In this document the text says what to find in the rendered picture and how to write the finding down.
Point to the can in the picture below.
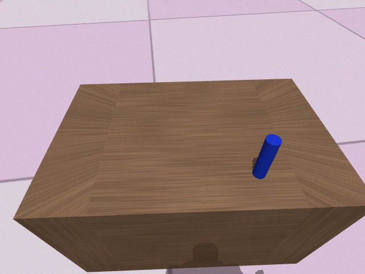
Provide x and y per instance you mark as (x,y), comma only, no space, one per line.
(266,156)

